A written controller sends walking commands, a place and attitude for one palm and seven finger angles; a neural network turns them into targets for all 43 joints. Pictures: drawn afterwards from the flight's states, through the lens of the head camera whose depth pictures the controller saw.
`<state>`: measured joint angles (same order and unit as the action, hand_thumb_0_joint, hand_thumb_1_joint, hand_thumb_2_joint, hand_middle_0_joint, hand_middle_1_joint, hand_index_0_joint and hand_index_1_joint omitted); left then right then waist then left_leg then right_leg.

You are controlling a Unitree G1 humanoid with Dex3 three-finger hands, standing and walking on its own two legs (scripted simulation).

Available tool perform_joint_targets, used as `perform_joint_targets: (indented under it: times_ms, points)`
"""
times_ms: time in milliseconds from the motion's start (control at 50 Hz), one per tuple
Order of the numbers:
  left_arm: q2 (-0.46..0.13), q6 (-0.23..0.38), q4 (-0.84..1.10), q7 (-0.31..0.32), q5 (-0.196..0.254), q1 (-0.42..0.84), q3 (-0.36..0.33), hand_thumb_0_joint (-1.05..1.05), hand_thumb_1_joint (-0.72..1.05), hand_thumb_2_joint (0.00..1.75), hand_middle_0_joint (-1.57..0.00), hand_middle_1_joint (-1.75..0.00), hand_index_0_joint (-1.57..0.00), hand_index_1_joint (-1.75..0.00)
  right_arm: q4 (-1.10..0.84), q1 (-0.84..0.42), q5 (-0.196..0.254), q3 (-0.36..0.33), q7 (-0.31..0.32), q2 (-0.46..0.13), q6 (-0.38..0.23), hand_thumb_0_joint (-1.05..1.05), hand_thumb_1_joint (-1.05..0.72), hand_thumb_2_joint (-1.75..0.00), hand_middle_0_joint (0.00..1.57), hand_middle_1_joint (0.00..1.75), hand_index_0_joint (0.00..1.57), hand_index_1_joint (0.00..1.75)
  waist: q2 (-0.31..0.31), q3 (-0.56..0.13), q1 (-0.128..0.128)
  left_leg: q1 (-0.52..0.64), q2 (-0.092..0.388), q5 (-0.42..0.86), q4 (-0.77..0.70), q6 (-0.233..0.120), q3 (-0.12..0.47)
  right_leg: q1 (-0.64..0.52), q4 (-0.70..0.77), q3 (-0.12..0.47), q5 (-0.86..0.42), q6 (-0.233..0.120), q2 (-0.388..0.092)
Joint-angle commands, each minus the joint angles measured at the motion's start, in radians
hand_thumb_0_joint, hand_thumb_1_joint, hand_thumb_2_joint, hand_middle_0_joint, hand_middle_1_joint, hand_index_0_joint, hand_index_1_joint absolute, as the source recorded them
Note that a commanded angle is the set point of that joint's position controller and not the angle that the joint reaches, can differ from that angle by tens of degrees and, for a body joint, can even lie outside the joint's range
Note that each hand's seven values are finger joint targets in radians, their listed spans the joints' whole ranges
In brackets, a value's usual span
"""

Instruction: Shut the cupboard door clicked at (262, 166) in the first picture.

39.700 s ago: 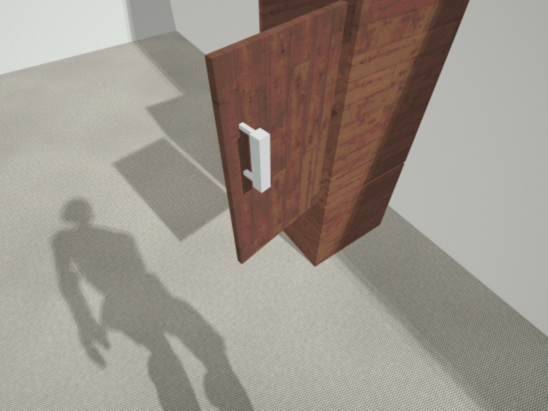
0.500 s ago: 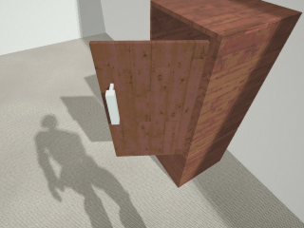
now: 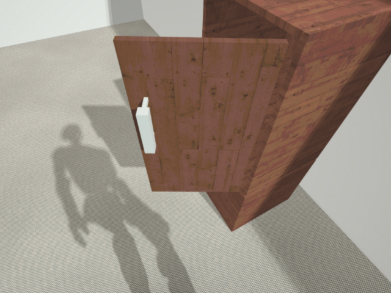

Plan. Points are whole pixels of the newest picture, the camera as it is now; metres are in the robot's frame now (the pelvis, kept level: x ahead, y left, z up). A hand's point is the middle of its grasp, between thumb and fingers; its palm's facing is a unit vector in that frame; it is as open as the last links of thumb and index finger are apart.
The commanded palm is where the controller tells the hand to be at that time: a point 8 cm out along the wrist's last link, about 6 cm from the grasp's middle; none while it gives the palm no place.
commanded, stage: look again from close up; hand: left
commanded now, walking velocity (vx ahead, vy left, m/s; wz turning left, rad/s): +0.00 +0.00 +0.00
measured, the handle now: (148, 125) +0.48 +0.14 +0.05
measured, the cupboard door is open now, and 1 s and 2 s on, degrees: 61 61 61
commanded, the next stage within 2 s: shuffle to correct the standing spot in 0.44 s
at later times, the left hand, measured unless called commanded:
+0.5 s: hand out of the picture +0.06 +0.25 -0.16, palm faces -0.02 -0.96 -0.29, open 7.4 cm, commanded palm none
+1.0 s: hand out of the picture -0.08 +0.18 -0.18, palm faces +0.02 -0.98 -0.18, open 7.4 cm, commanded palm none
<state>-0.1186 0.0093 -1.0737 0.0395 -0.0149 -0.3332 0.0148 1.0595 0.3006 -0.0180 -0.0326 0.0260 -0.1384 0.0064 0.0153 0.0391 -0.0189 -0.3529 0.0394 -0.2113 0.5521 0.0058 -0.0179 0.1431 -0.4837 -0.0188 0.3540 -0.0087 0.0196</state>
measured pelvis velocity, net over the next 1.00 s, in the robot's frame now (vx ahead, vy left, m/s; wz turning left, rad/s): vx -0.01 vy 0.00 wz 0.00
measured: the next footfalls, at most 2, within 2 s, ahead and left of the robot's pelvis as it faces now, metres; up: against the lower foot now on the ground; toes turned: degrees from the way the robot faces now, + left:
left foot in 1.48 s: +0.07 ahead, +0.05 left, +0.00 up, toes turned +2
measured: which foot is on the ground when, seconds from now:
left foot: down 0.00-1.00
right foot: down 0.00-1.00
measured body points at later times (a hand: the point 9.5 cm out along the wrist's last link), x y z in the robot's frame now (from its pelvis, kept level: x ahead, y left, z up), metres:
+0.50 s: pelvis +0.00 +0.03 +0.00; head +0.00 +0.04 +0.45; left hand +0.06 +0.30 -0.14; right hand +0.11 -0.22 -0.13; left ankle +0.05 +0.12 -0.73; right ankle -0.06 -0.12 -0.73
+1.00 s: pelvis -0.01 +0.00 +0.00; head +0.00 +0.02 +0.44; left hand -0.08 +0.23 -0.16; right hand -0.03 -0.24 -0.15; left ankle +0.04 +0.11 -0.73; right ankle -0.06 -0.12 -0.73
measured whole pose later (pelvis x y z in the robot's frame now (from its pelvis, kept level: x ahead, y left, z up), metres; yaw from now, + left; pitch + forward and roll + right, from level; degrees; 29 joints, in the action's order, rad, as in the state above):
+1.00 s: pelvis -0.01 +0.00 +0.00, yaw +0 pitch -1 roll -2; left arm -0.17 -0.05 -1.06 0.02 -0.02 -0.44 -0.01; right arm 1.07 0.33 -0.02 -0.05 0.03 -0.18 0.03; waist 0.00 0.03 -0.01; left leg -0.35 0.05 -0.22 0.60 -0.01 -0.06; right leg 0.16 -0.54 -0.07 0.37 0.00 -0.01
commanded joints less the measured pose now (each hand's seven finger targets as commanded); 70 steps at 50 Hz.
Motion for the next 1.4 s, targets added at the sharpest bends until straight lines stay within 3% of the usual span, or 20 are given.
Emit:
perform_joint_targets:
  times_ms: [0, 80, 120, 520, 580, 680, 760, 880, 920, 960, 1000, 1020, 1080, 1140, 1160, 1180, 1200, 1260, 1320, 1380]
  points:
    - [-0.14, 0.029, 0.089, 0.023, -0.009, -0.031, -0.038, 0.0, 0.9, 0.9, -0.2, -0.3, -0.2, -0.3, -0.103, 0.011, -0.004, -0.018, -0.001, -0.082, -0.03, 0.0, -0.9, -0.9, 0.2, 0.3, 0.2, 0.3, -0.142, -0.051, -0.007, 0.08, 0.023, 0.113, 0.044, -0.031, 0.041, 0.109, 0.07, 0.139, -0.32, -0.053, -0.142]
    - [-0.161, 0.02, 0.118, 0.026, -0.013, -0.084, -0.044, 0.0, 0.9, 0.9, -0.2, -0.3, -0.2, -0.3, -0.112, -0.004, 0.001, -0.02, 0.005, -0.133, -0.038, 0.0, -0.9, -0.9, 0.2, 0.3, 0.2, 0.3, 0.026, -0.114, 0.019, 0.192, 0.068, 0.505, 0.058, -0.053, 0.044, 0.071, -0.034, 0.08, -0.505, -0.027, -0.102]
    - [-0.19, 0.014, 0.135, 0.026, -0.009, -0.068, -0.053, 0.0, 0.9, 0.9, -0.2, -0.3, -0.2, -0.3, -0.126, -0.035, 0.002, -0.029, 0.007, -0.166, -0.032, 0.0, -0.9, -0.9, 0.2, 0.3, 0.2, 0.3, 0.029, -0.08, 0.019, 0.187, 0.079, 0.513, 0.048, -0.061, 0.061, 0.096, -0.029, 0.072, -0.415, -0.023, -0.088]
    - [-0.293, -0.001, 0.165, -0.004, -0.011, 0.057, -0.048, 0.0, 0.9, 0.9, -0.2, -0.3, -0.2, -0.3, -0.145, -0.182, 0.004, -0.024, -0.017, -0.269, -0.027, 0.0, -0.9, -0.9, 0.2, 0.3, 0.2, 0.3, -0.001, -0.046, 0.022, 0.159, 0.066, 0.062, -0.162, -0.047, 0.103, 0.091, 0.088, 0.078, -0.103, -0.008, -0.107]
    - [-0.222, -0.017, 0.122, -0.006, -0.01, 0.004, -0.028, 0.0, 0.9, 0.9, -0.2, -0.3, -0.2, -0.3, -0.11, -0.145, 0.001, -0.011, -0.017, -0.225, -0.016, 0.0, -0.9, -0.9, 0.2, 0.3, 0.2, 0.3, 0.026, -0.036, 0.021, 0.148, 0.098, -0.143, -0.254, -0.042, 0.142, 0.09, 0.078, 0.035, -0.024, 0.009, -0.083]
    - [-0.204, -0.043, 0.096, -0.019, -0.02, -0.072, -0.035, 0.0, 0.9, 0.9, -0.2, -0.3, -0.2, -0.3, -0.091, -0.097, -0.004, -0.036, -0.002, -0.27, 0.004, 0.0, -0.9, -0.9, 0.2, 0.3, 0.2, 0.3, 0.058, -0.002, 0.023, 0.096, 0.191, -0.325, -0.348, -0.086, 0.234, 0.118, -0.032, -0.015, 0.038, 0.002, -0.051]
    - [-0.176, -0.051, 0.072, -0.027, -0.019, -0.132, -0.043, 0.0, 0.9, 0.9, -0.2, -0.3, -0.2, -0.3, -0.078, -0.078, -0.008, -0.046, 0.005, -0.257, 0.012, 0.0, -0.9, -0.9, 0.2, 0.3, 0.2, 0.3, 0.069, 0.007, 0.031, 0.033, 0.16, -0.35, -0.333, -0.064, 0.182, 0.073, 0.026, -0.036, 0.028, -0.01, -0.048]
    - [-0.213, -0.041, 0.073, -0.016, -0.015, -0.129, -0.063, 0.0, 0.9, 0.9, -0.2, -0.3, -0.2, -0.3, -0.066, -0.02, -0.004, -0.028, 0.009, -0.114, 0.011, 0.0, -0.9, -0.9, 0.2, 0.3, 0.2, 0.3, -0.217, 0.053, 0.016, -0.028, -0.021, -0.131, 0.096, -0.011, -0.074, 0.136, 0.251, 0.159, 0.125, -0.121, -0.211]
    - [-0.178, -0.033, 0.076, -0.013, -0.015, -0.078, -0.056, 0.0, 0.9, 0.9, -0.2, -0.3, -0.2, -0.3, -0.047, 0.025, -0.005, -0.024, 0.012, -0.093, 0.0, 0.0, -0.9, -0.9, 0.2, 0.3, 0.2, 0.3, -0.155, 0.043, -0.019, 0.038, -0.004, -0.079, 0.106, -0.016, -0.079, 0.166, 0.165, 0.114, -0.06, -0.134, -0.213]
    - [-0.141, -0.035, 0.063, -0.019, -0.011, -0.095, -0.049, 0.0, 0.9, 0.9, -0.2, -0.3, -0.2, -0.3, -0.014, 0.099, -0.006, -0.025, 0.013, -0.118, -0.014, 0.0, -0.9, -0.9, 0.2, 0.3, 0.2, 0.3, 0.008, 0.016, -0.029, 0.166, 0.08, 0.033, -0.056, -0.039, 0.017, 0.2, -0.019, 0.0, -0.081, -0.073, -0.11]
    - [-0.1, -0.04, 0.074, -0.023, -0.019, -0.109, -0.042, 0.0, 0.9, 0.9, -0.2, -0.3, -0.2, -0.3, 0.003, 0.162, -0.017, -0.055, 0.021, -0.222, -0.011, 0.0, -0.9, -0.9, 0.2, 0.3, 0.2, 0.3, 0.231, 0.036, -0.043, 0.165, 0.283, -0.222, -0.307, -0.128, 0.34, 0.298, -0.23, -0.09, 0.155, -0.007, -0.017]
    - [-0.11, -0.049, 0.085, -0.025, -0.024, -0.075, -0.047, 0.0, 0.9, 0.9, -0.2, -0.3, -0.2, -0.3, 0.0, 0.155, -0.018, -0.061, 0.023, -0.235, -0.011, 0.0, -0.9, -0.9, 0.2, 0.3, 0.2, 0.3, 0.266, 0.085, -0.046, 0.087, 0.327, -0.332, -0.381, -0.164, 0.41, 0.324, -0.362, -0.045, 0.186, -0.011, -0.042]
    - [-0.096, -0.042, 0.09, -0.041, -0.015, -0.078, -0.062, 0.0, 0.9, 0.9, -0.2, -0.3, -0.2, -0.3, -0.03, 0.047, -0.017, -0.057, 0.029, -0.213, -0.019, 0.0, -0.9, -0.9, 0.2, 0.3, 0.2, 0.3, 0.158, 0.064, 0.01, -0.014, 0.314, -0.264, -0.363, -0.169, 0.318, 0.25, -0.332, 0.021, 0.122, -0.015, -0.103]
    - [-0.079, -0.043, 0.028, -0.046, -0.013, -0.256, -0.075, 0.0, 0.9, 0.9, -0.2, -0.3, -0.2, -0.3, -0.047, -0.028, -0.016, -0.064, 0.029, -0.196, -0.005, 0.0, -0.9, -0.9, 0.2, 0.3, 0.2, 0.3, 0.03, -0.024, 0.09, -0.172, 0.175, -0.341, -0.195, -0.066, 0.091, -0.081, 0.008, -0.069, -0.027, -0.013, -0.035]
    - [-0.129, -0.043, 0.025, -0.036, -0.027, -0.283, -0.087, 0.0, 0.9, 0.9, -0.2, -0.3, -0.2, -0.3, -0.053, -0.021, -0.008, -0.059, 0.026, -0.133, 0.004, 0.0, -0.9, -0.9, 0.2, 0.3, 0.2, 0.3, -0.204, 0.02, 0.103, -0.277, 0.036, -0.362, 0.06, -0.019, -0.037, -0.08, 0.212, 0.099, 0.127, -0.05, -0.138]
    - [-0.186, -0.041, 0.053, -0.021, -0.026, -0.242, -0.092, 0.0, 0.9, 0.9, -0.2, -0.3, -0.2, -0.3, -0.082, -0.037, -0.004, -0.046, 0.017, -0.061, 0.009, 0.0, -0.9, -0.9, 0.2, 0.3, 0.2, 0.3, -0.395, 0.074, 0.092, -0.324, -0.034, -0.339, 0.298, 0.008, -0.12, 0.018, 0.382, 0.345, 0.324, -0.142, -0.319]
    - [-0.164, -0.033, 0.074, -0.014, -0.017, -0.171, -0.09, 0.0, 0.9, 0.9, -0.2, -0.3, -0.2, -0.3, -0.084, -0.057, -0.008, -0.049, 0.016, -0.081, 0.012, 0.0, -0.9, -0.9, 0.2, 0.3, 0.2, 0.3, -0.259, 0.083, 0.07, -0.27, 0.003, -0.308, 0.458, -0.01, -0.052, 0.127, 0.385, 0.363, 0.305, -0.191, -0.341]
    - [-0.107, -0.01, 0.099, -0.006, -0.024, -0.036, -0.08, 0.0, 0.9, 0.9, -0.2, -0.3, -0.2, -0.3, -0.054, -0.008, -0.011, -0.053, 0.008, -0.067, 0.008, 0.0, -0.9, -0.9, 0.2, 0.3, 0.2, 0.3, -0.112, 0.084, 0.003, -0.226, 0.034, -0.213, 0.531, -0.002, -0.045, 0.121, 0.258, 0.162, -0.065, -0.205, -0.255]
    - [-0.103, 0.011, 0.074, 0.0, -0.019, -0.08, -0.065, 0.0, 0.9, 0.9, -0.2, -0.3, -0.2, -0.3, -0.053, -0.024, -0.002, -0.024, 0.003, -0.011, -0.002, 0.0, -0.9, -0.9, 0.2, 0.3, 0.2, 0.3, -0.065, 0.04, 0.024, -0.138, 0.02, -0.191, 0.298, 0.017, -0.059, 0.024, 0.184, 0.121, -0.437, -0.193, -0.258]
    - [-0.114, 0.023, 0.046, 0.004, -0.01, -0.076, -0.05, 0.0, 0.9, 0.9, -0.2, -0.3, -0.2, -0.3, -0.036, -0.025, 0.01, -0.005, 0.005, 0.0, -0.013, 0.0, -0.9, -0.9, 0.2, 0.3, 0.2, 0.3, -0.091, -0.009, 0.028, 0.029, -0.005, -0.1, 0.023, 0.018, -0.062, -0.012, 0.128, 0.106, -0.624, -0.149, -0.24]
